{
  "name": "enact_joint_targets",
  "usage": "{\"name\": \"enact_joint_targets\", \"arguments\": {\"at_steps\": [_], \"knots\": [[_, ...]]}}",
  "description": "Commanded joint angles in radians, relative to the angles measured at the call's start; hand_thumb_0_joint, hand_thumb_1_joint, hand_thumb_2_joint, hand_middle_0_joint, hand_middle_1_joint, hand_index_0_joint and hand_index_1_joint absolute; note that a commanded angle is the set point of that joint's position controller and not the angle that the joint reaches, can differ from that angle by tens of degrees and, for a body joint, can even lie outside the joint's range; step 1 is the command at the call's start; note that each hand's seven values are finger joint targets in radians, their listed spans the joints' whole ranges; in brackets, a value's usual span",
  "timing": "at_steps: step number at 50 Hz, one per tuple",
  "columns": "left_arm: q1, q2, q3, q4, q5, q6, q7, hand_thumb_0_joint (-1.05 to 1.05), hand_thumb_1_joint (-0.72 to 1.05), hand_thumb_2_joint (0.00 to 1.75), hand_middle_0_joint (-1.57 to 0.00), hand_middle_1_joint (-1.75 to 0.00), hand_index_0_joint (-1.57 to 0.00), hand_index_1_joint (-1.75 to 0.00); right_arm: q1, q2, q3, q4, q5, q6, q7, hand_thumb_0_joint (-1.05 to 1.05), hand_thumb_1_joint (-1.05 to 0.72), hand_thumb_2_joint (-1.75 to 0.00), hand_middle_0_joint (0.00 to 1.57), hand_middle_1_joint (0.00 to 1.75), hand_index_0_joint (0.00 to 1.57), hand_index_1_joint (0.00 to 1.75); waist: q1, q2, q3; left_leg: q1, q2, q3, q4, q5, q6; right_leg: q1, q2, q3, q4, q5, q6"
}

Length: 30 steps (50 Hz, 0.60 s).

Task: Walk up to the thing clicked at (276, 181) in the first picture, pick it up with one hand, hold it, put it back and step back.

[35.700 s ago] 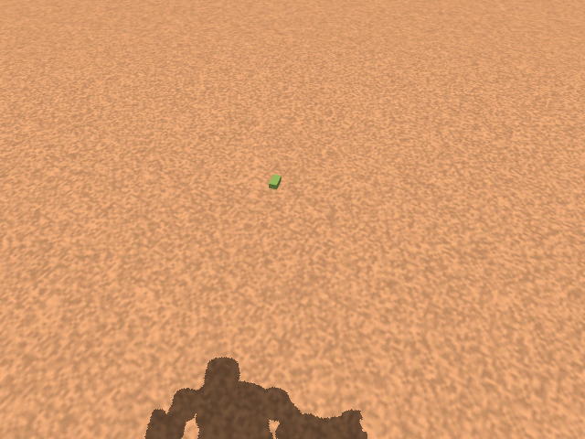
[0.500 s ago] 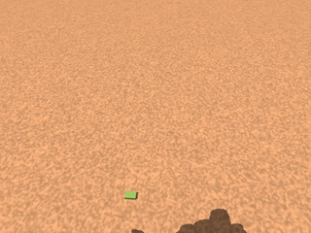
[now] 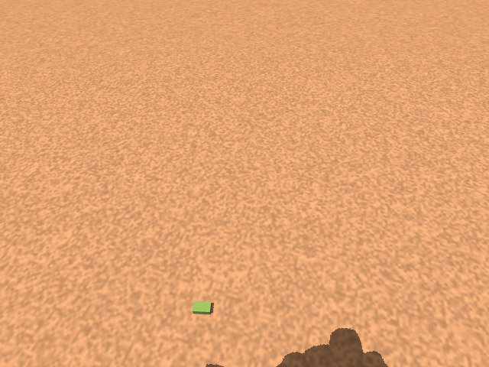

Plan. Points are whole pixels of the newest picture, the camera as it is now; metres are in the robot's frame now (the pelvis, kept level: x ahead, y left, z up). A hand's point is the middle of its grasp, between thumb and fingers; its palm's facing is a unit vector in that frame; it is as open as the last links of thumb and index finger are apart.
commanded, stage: step back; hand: left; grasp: from above
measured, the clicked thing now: (202, 307) +0.49 +0.19 -0.77
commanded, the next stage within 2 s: none
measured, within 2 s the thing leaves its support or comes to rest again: neither
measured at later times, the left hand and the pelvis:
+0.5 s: hand out of the picture +0.06 +0.32 -0.18, palm faces -0.03 -0.94 -0.35, open 7.4 cm; pelvis -0.09 +0.07 -0.01, yaw +1 degrees
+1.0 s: hand out of the picture -0.08 +0.32 -0.15, palm faces -0.05 -0.91 -0.41, open 7.4 cm; pelvis -0.20 +0.06 -0.02, yaw -3 degrees
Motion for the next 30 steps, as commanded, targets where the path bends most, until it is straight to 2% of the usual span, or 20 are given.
{"name": "enact_joint_targets", "arguments": {"at_steps": [1, 3, 4, 5, 6, 7, 9, 12, 14, 16, 17, 18, 19, 20, 21, 23, 24, 25, 26, 30], "knots": [[-0.022, 0.291, 0.093, -0.099, -0.013, -0.01, 0.021, 0.0, 0.9, 0.9, -0.2, -0.3, -0.2, -0.3, -0.06, -0.233, -0.051, -0.093, 0.009, 0.007, -0.011, 0.0, -0.9, -0.9, 0.2, 0.3, 0.2, 0.3, 0.001, -0.044, 0.03, -0.141, 0.07, -0.063, 0.156, 0.272, 0.053, -0.023, -0.189, 0.158, 0.06, 0.406, -0.014], [-0.005, 0.299, 0.104, -0.125, -0.014, -0.005, 0.024, 0.0, 0.9, 0.9, -0.2, -0.3, -0.2, -0.3, -0.034, -0.21, -0.051, -0.114, 0.016, 0.015, -0.01, 0.0, -0.9, -0.9, 0.2, 0.3, 0.2, 0.3, -0.002, -0.084, -0.018, -0.152, 0.012, -0.02, 0.281, 0.178, 0.042, -0.013, -0.255, 0.211, 0.051, 0.493, -0.08], [-0.02, 0.311, 0.108, -0.146, -0.01, -0.004, 0.025, 0.0, 0.9, 0.9, -0.2, -0.3, -0.2, -0.3, -0.026, -0.21, -0.057, -0.123, 0.017, 0.023, -0.009, 0.0, -0.9, -0.9, 0.2, 0.3, 0.2, 0.3, -0.003, -0.124, -0.038, -0.178, -0.024, -0.005, 0.372, 0.047, 0.035, -0.021, -0.313, 0.262, 0.034, 0.494, -0.133], [-0.047, 0.308, 0.109, -0.177, 0.0, -0.003, 0.027, 0.0, 0.9, 0.9, -0.2, -0.3, -0.2, -0.3, -0.015, -0.209, -0.064, -0.133, 0.011, 0.033, -0.007, 0.0, -0.9, -0.9, 0.2, 0.3, 0.2, 0.3, -0.003, -0.175, -0.061, -0.219, -0.053, -0.017, 0.499, -0.23, 0.039, -0.021, -0.38, 0.321, 0.023, 0.494, -0.191], [-0.063, 0.308, 0.112, -0.204, 0.009, -0.002, 0.029, 0.0, 0.9, 0.9, -0.2, -0.3, -0.2, -0.3, 0.009, -0.219, -0.073, -0.142, 0.004, 0.044, -0.006, 0.0, -0.9, -0.9, 0.2, 0.3, 0.2, 0.3, -0.005, -0.162, -0.065, -0.222, -0.051, -0.049, 0.632, -0.35, 0.042, -0.077, -0.424, 0.341, 0.034, 0.48, -0.235], [-0.073, 0.3, 0.114, -0.227, 0.014, 0.001, 0.029, 0.0, 0.9, 0.9, -0.2, -0.3, -0.2, -0.3, 0.033, -0.225, -0.079, -0.151, 0.004, 0.05, -0.004, 0.0, -0.9, -0.9, 0.2, 0.3, 0.2, 0.3, -0.017, -0.14, -0.077, -0.221, -0.036, -0.073, 0.682, -0.367, 0.048, -0.104, -0.425, 0.323, 0.061, 0.478, -0.243], [-0.136, 0.288, 0.11, -0.268, 0.02, 0.008, 0.029, 0.0, 0.9, 0.9, -0.2, -0.3, -0.2, -0.3, 0.073, -0.226, -0.088, -0.168, 0.01, 0.058, 0.002, 0.0, -0.9, -0.9, 0.2, 0.3, 0.2, 0.3, -0.046, -0.144, -0.088, -0.221, -0.035, -0.083, 0.734, -0.343, 0.053, -0.145, -0.381, 0.252, 0.091, 0.459, -0.213], [-0.107, 0.271, 0.105, -0.295, 0.032, 0.021, 0.029, 0.0, 0.9, 0.9, -0.2, -0.3, -0.2, -0.3, 0.058, -0.22, -0.087, -0.195, 0.013, 0.057, 0.002, 0.0, -0.9, -0.9, 0.2, 0.3, 0.2, 0.3, -0.003, -0.126, -0.097, -0.264, -0.044, -0.034, 0.634, -0.302, 0.029, -0.087, -0.311, 0.197, 0.162, 0.455, -0.183], [-0.094, 0.285, 0.107, -0.315, 0.031, 0.031, 0.032, 0.0, 0.9, 0.9, -0.2, -0.3, -0.2, -0.3, 0.079, -0.211, -0.085, -0.208, 0.006, 0.05, -0.001, 0.0, -0.9, -0.9, 0.2, 0.3, 0.2, 0.3, -0.002, -0.169, -0.116, -0.263, 0.001, -0.032, 0.407, -0.26, 0.03, -0.013, -0.309, 0.218, 0.203, 0.4, -0.144], [-0.089, 0.284, 0.102, -0.32, 0.012, 0.048, 0.023, 0.0, 0.9, 0.9, -0.2, -0.3, -0.2, -0.3, 0.102, -0.199, -0.089, -0.193, -0.008, 0.036, -0.004, 0.0, -0.9, -0.9, 0.2, 0.3, 0.2, 0.3, -0.019, -0.146, -0.121, -0.195, -0.025, 0.036, 0.157, -0.07, 0.022, -0.003, -0.247, 0.166, 0.297, 0.341, -0.1], [-0.086, 0.279, 0.099, -0.336, 0.003, 0.056, 0.017, 0.0, 0.9, 0.9, -0.2, -0.3, -0.2, -0.3, 0.117, -0.21, -0.098, -0.198, -0.021, 0.03, -0.009, 0.0, -0.9, -0.9, 0.2, 0.3, 0.2, 0.3, -0.033, -0.127, -0.103, -0.145, -0.004, 0.016, 0.068, 0.103, 0.027, -0.054, -0.223, 0.159, 0.343, 0.303, -0.061], [-0.049, 0.23, 0.092, -0.344, -0.008, 0.063, 0.014, 0.0, 0.9, 0.9, -0.2, -0.3, -0.2, -0.3, 0.093, -0.272, -0.113, -0.215, -0.039, 0.023, -0.013, 0.0, -0.9, -0.9, 0.2, 0.3, 0.2, 0.3, -0.007, 0.016, -0.115, -0.081, 0.135, -0.176, 0.046, 0.314, 0.06, -0.155, -0.116, 0.105, 0.455, 0.131, -0.007], [-0.034, 0.194, 0.084, -0.346, -0.012, 0.065, 0.018, 0.0, 0.9, 0.9, -0.2, -0.3, -0.2, -0.3, 0.051, -0.35, -0.128, -0.233, -0.044, 0.019, -0.011, 0.0, -0.9, -0.9, 0.2, 0.3, 0.2, 0.3, 0.011, 0.202, -0.095, 0.016, 0.284, -0.385, 0.047, 0.54, 0.132, -0.377, 0.057, 0.087, 0.592, -0.376, 0.025], [-0.053, 0.227, 0.095, -0.342, 0.004, 0.07, 0.031, 0.0, 0.9, 0.9, -0.2, -0.3, -0.2, -0.3, 0.054, -0.398, -0.134, -0.24, -0.031, 0.019, -0.011, 0.0, -0.9, -0.9, 0.2, 0.3, 0.2, 0.3, -0.028, 0.161, -0.088, -0.065, 0.348, -0.378, 0.1, 0.616, 0.241, -0.354, 0.075, 0.19, 0.743, -0.509, 0.036], [-0.081, 0.237, 0.097, -0.34, 0.01, 0.07, 0.038, 0.0, 0.9, 0.9, -0.2, -0.3, -0.2, -0.3, 0.05, -0.391, -0.135, -0.25, -0.03, 0.018, -0.013, 0.0, -0.9, -0.9, 0.2, 0.3, 0.2, 0.3, -0.052, 0.188, -0.08, -0.114, 0.373, -0.426, 0.078, 0.56, 0.28, -0.351, 0.069, 0.213, 0.825, -0.521, 0.038], [-0.086, 0.234, 0.101, -0.336, -0.005, 0.069, 0.032, 0.0, 0.9, 0.9, -0.2, -0.3, -0.2, -0.3, 0.0, -0.304, -0.113, -0.265, -0.032, 0.016, -0.022, 0.0, -0.9, -0.9, 0.2, 0.3, 0.2, 0.3, -0.018, 0.127, -0.064, -0.034, 0.234, -0.222, 0.14, 0.646, 0.197, -0.412, 0.075, 0.265, 0.892, -0.39, 0.027], [-0.03, 0.229, 0.099, -0.329, -0.014, 0.07, 0.028, 0.0, 0.9, 0.9, -0.2, -0.3, -0.2, -0.3, -0.032, -0.278, -0.102, -0.272, -0.028, 0.015, -0.028, 0.0, -0.9, -0.9, 0.2, 0.3, 0.2, 0.3, 0.021, 0.127, -0.072, 0.017, 0.199, -0.162, 0.16, 0.665, 0.171, -0.45, 0.084, 0.249, 0.918, -0.33, 0.023], [0.007, 0.231, 0.097, -0.33, -0.012, 0.07, 0.027, 0.0, 0.9, 0.9, -0.2, -0.3, -0.2, -0.3, -0.032, -0.277, -0.104, -0.284, -0.021, 0.014, -0.032, 0.0, -0.9, -0.9, 0.2, 0.3, 0.2, 0.3, 0.03, 0.126, -0.089, 0.054, 0.2, -0.155, 0.168, 0.635, 0.165, -0.466, 0.085, 0.23, 0.929, -0.31, 0.025], [0.016, 0.239, 0.103, -0.328, -0.004, 0.07, 0.028, 0.0, 0.9, 0.9, -0.2, -0.3, -0.2, -0.3, -0.02, -0.277, -0.107, -0.289, -0.016, 0.015, -0.033, 0.0, -0.9, -0.9, 0.2, 0.3, 0.2, 0.3, 0.018, 0.124, -0.111, 0.093, 0.224, -0.185, 0.185, 0.63, 0.203, -0.453, 0.08, 0.221, 0.94, -0.324, 0.042], [-0.039, 0.224, 0.1, -0.375, 0.003, 0.051, 0.026, 0.0, 0.9, 0.9, -0.2, -0.3, -0.2, -0.3, 0.066, -0.264, -0.109, -0.297, -0.006, 0.022, -0.043, 0.0, -0.9, -0.9, 0.2, 0.3, 0.2, 0.3, -0.045, 0.101, -0.093, 0.169, 0.26, -0.202, 0.226, 0.658, 0.264, -0.465, 0.041, 0.192, 0.75, -0.358, 0.077]]}}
